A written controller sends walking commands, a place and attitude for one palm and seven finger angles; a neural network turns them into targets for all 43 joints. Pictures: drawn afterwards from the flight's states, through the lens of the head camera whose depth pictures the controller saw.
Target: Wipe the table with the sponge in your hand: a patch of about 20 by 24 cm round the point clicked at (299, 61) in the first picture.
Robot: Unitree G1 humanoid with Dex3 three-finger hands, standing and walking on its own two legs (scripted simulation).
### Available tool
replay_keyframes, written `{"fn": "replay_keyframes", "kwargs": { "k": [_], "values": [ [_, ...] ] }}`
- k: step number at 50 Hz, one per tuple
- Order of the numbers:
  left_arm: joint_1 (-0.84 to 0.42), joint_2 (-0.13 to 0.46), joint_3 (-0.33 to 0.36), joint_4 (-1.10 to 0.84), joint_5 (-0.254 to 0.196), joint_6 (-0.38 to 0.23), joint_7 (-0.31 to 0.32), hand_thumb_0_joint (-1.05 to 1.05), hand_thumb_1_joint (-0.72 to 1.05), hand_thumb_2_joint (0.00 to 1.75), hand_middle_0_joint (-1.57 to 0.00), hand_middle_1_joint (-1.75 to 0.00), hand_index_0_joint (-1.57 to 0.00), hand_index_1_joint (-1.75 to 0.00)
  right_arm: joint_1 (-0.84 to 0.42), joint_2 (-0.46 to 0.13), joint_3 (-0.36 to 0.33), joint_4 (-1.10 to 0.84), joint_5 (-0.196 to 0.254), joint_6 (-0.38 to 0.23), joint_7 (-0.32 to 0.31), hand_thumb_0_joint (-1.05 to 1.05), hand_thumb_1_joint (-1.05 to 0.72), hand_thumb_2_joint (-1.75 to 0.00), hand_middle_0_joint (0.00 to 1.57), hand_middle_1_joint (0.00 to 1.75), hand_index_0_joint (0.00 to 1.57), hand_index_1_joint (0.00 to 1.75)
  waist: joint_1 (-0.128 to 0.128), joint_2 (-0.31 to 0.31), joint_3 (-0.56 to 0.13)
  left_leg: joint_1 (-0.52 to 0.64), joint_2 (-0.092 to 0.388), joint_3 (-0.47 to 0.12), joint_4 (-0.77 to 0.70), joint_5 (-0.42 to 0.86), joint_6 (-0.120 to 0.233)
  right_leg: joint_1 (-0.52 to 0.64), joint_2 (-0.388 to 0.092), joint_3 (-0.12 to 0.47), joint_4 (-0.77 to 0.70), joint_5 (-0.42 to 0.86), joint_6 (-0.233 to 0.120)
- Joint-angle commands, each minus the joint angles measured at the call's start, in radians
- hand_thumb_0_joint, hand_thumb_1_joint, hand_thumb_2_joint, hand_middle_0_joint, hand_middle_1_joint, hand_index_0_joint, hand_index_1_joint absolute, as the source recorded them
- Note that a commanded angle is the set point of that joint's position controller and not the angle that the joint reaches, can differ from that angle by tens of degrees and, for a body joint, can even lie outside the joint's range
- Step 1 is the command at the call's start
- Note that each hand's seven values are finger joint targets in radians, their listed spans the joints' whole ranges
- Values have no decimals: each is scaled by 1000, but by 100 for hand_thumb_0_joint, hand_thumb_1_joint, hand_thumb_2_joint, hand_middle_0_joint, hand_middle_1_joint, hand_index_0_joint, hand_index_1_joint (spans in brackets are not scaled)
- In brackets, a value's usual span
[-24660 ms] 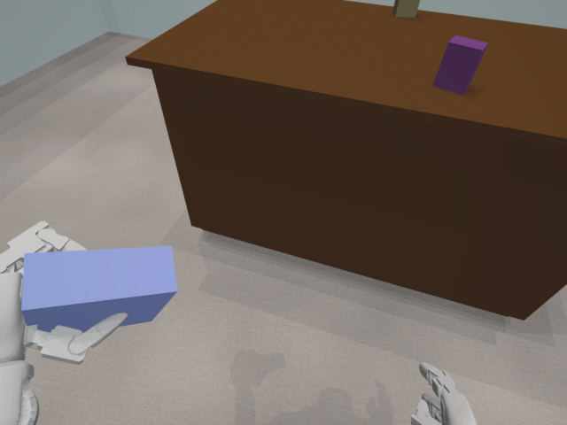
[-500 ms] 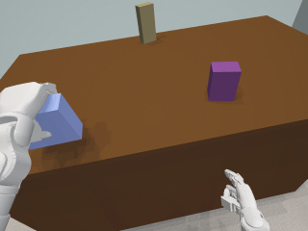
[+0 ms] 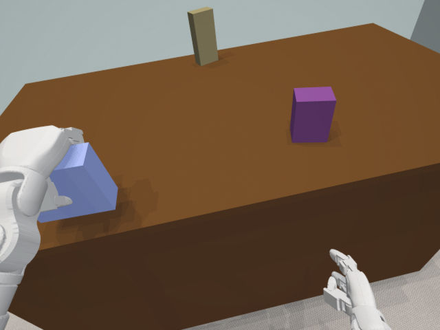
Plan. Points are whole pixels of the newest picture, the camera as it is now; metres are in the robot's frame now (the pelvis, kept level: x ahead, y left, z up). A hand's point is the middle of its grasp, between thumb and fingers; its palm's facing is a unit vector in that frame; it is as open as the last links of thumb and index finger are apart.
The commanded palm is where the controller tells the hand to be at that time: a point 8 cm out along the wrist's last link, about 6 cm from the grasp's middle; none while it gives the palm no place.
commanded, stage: move the sponge above the wiping area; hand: left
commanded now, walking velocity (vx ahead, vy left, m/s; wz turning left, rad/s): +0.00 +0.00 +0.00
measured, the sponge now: (69, 192) +0.26 +0.32 +0.15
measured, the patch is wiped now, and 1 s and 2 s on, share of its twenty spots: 0.00 0.00 0.00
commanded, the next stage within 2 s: lower the sponge onto the table in 1.76 s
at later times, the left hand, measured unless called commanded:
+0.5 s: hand (79, 164) +0.28 +0.28 +0.21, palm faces +0.14 +0.00 -0.99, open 9.1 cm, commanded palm +0.23 +0.31 +0.28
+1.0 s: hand (57, 153) +0.27 +0.31 +0.23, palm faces +0.21 +0.02 -0.98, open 9.1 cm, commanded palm +0.23 +0.30 +0.28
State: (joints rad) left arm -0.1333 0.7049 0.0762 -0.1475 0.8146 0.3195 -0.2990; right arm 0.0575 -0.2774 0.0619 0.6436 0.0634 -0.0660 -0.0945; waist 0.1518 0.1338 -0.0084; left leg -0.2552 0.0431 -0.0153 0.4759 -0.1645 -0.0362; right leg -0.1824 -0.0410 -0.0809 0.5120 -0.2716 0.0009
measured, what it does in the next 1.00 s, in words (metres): stands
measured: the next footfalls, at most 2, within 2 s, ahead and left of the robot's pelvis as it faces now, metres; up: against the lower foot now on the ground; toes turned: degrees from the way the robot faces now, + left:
none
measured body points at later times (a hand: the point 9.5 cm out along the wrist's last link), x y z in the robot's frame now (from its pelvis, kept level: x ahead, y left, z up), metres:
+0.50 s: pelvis +0.00 +0.01 +0.00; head -0.02 -0.04 +0.45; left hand +0.26 +0.28 +0.26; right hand +0.26 -0.16 -0.07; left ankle +0.06 +0.15 -0.74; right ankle +0.01 -0.12 -0.74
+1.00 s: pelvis +0.00 +0.00 +0.00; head -0.01 -0.05 +0.45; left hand +0.26 +0.30 +0.28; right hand +0.26 -0.18 -0.07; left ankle +0.06 +0.15 -0.74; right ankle +0.01 -0.12 -0.74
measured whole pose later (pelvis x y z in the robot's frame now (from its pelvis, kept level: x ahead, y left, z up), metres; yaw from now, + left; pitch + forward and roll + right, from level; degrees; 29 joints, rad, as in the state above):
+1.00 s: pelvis +0.00 +0.00 +0.00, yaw +0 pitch -4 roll +0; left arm -0.23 0.70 0.05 -0.13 0.80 0.35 -0.20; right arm 0.03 -0.26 0.07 0.67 0.06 -0.06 -0.09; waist 0.17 0.13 -0.01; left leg -0.24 0.05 -0.02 0.47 -0.16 -0.05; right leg -0.17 -0.03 -0.08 0.50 -0.27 -0.01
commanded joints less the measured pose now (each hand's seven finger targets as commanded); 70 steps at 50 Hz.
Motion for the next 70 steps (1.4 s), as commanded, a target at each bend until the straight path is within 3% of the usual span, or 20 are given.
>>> {"fn": "replay_keyframes", "kwargs": {
  "k": [1, 2, 7, 14, 18, 22, 26, 32, 35, 38, 40, 42, 46, 53, 58, 60, 62, 66, 67, 70],
  "values": [
    [-333, 346, 235, -247, 6, -63, 84, 0, 10, 130, -120, -160, -120, -160, -223, -59, -24, -184, -14, -75, -9, 0, -90, -90, 20, 30, 20, 30, 10, -35, -236, 155, -70, 20, -48, 105, 50, -6, 31, 24, -123, 96, -36],
    [-336, 390, 289, -251, 4, -57, 102, 0, 10, 130, -120, -160, -120, -160, -260, -59, -21, -188, -11, -84, -9, 0, -90, -90, 20, 30, 20, 30, 22, -10, -224, 148, -65, 13, -45, 97, 46, -1, 36, 47, -121, 85, -48],
    [-355, 338, 251, -93, -1, 19, 141, 0, 10, 130, -120, -160, -120, -160, -271, -71, -26, -156, -2, -64, -6, 0, -90, -90, 20, 30, 20, 30, 18, -28, -176, 111, -60, 27, -60, 67, 31, -9, 38, 48, -135, 53, -45],
    [-390, 175, 12, -118, 40, 40, 35, 0, 10, 130, -120, -160, -120, -160, -250, -60, -12, -183, 8, -65, -8, 0, -90, -90, 20, 30, 20, 30, -28, -56, -186, 114, -77, 10, -81, -14, 45, -48, 40, 10, -119, 25, -30],
    [-486, 259, 71, -273, 62, -27, 47, 0, 10, 130, -120, -160, -120, -160, -251, -50, -14, -203, -12, -85, -17, 0, -90, -90, 20, 30, 20, 30, -4, -5, -285, 159, -81, -7, -77, 2, 53, -13, 43, 25, -99, 29, -48],
    [-497, 379, 248, -195, 47, -19, 135, 0, 10, 130, -120, -160, -120, -160, -272, -57, -15, -165, -15, -81, -12, 0, -90, -90, 20, 30, 20, 30, 35, 0, -250, 142, -65, -5, -85, 38, 36, 4, 52, 36, -110, 30, -61],
    [-470, 288, 185, -105, 25, 51, 173, 0, 10, 130, -120, -160, -120, -160, -256, -67, -21, -141, -8, -49, 4, 0, -90, -90, 20, 30, 20, 30, 28, -20, -238, 129, -59, 26, -85, 100, 25, 20, 42, 21, -123, 71, -51],
    [-319, 189, 82, -79, 30, 105, 68, 0, 10, 130, -120, -160, -120, -160, -285, -59, -5, -199, 18, -39, 9, 0, -90, -90, 20, 30, 20, 30, -9, -62, -199, 97, -63, 26, -66, 37, 35, -24, 46, 22, -112, 69, -37],
    [-308, 175, 34, -195, 38, 74, 28, 0, 10, 130, -120, -160, -120, -160, -249, -63, -10, -214, 4, -46, 8, 0, -90, -90, 20, 30, 20, 30, -14, -67, -234, 123, -76, 20, -55, 60, 51, -25, 44, 8, -103, 95, -31],
    [-403, 265, 89, -294, 68, 23, 33, 0, 10, 130, -120, -160, -120, -160, -242, -57, -10, -216, -10, -65, -2, 0, -90, -90, 20, 30, 20, 30, -7, -37, -272, 143, -82, 6, -46, 89, 58, -16, 48, 16, -89, 91, -41],
    [-401, 341, 184, -276, 55, -16, 70, 0, 10, 130, -120, -160, -120, -160, -218, -60, -17, -196, -22, -71, -13, 0, -90, -90, 20, 30, 20, 30, 8, -66, -266, 163, -77, 10, -43, 117, 60, -17, 47, 18, -106, 100, -42],
    [-449, 421, 280, -262, 44, -26, 117, 0, 10, 130, -120, -160, -120, -160, -252, -62, -17, -182, -16, -80, -16, 0, -90, -90, 20, 30, 20, 30, 23, -8, -252, 163, -72, 8, -40, 114, 49, -9, 50, 46, -117, 78, -56],
    [-436, 311, 219, -140, 8, 21, 171, 0, 10, 130, -120, -160, -120, -160, -234, -63, -29, -147, -9, -62, -4, 0, -90, -90, 20, 30, 20, 30, 27, -9, -233, 151, -69, 30, -53, 150, 35, 11, 37, 26, -130, 117, -47],
    [-324, 165, 35, -77, 25, 79, 39, 0, 10, 130, -120, -160, -120, -160, -241, -69, -12, -194, 8, -48, 0, 0, -90, -90, 20, 30, 20, 30, -19, -85, -188, 102, -74, 24, -58, 40, 44, -34, 37, 20, -122, 76, -29],
    [-433, 293, 103, -206, 66, 11, 14, 0, 10, 130, -120, -160, -120, -160, -230, -65, -10, -211, -9, -63, -10, 0, -90, -90, 20, 30, 20, 30, -12, -62, -249, 131, -86, 12, -40, 64, 60, -27, 41, 28, -107, 70, -34],
    [-413, 369, 204, -212, 51, -32, 48, 0, 10, 130, -120, -160, -120, -160, -207, -66, -17, -200, -19, -66, -17, 0, -90, -90, 20, 30, 20, 30, 8, -75, -264, 154, -82, 17, -34, 110, 62, -11, 41, 26, -113, 100, -37],
    [-471, 429, 280, -228, 38, -50, 93, 0, 10, 130, -120, -160, -120, -160, -241, -60, -16, -191, -14, -75, -19, 0, -90, -90, 20, 30, 20, 30, 16, -1, -258, 165, -75, 13, -32, 119, 51, -3, 46, 48, -119, 90, -51],
    [-397, 356, 269, -124, 3, 0, 156, 0, 10, 130, -120, -160, -120, -160, -214, -69, -33, -156, -13, -57, -4, 0, -90, -90, 20, 30, 20, 30, 29, -20, -245, 147, -67, 39, -33, 185, 38, 30, 32, 36, -121, 175, -45],
    [-370, 349, 268, -117, 4, 26, 150, 0, 10, 130, -120, -160, -120, -160, -254, -70, -28, -169, -8, -59, 0, 0, -90, -90, 20, 30, 20, 30, 34, 0, -236, 135, -68, 34, -32, 171, 34, 36, 36, 56, -117, 165, -53],
    [-264, 274, 188, -74, 4, 76, 99, 0, 10, 130, -120, -160, -120, -160, -220, -83, -28, -174, -4, -35, 5, 0, -90, -90, 20, 30, 20, 30, 11, -82, -207, 102, -68, 42, -43, 147, 40, 18, 33, 24, -112, 182, -30]
  ]
}}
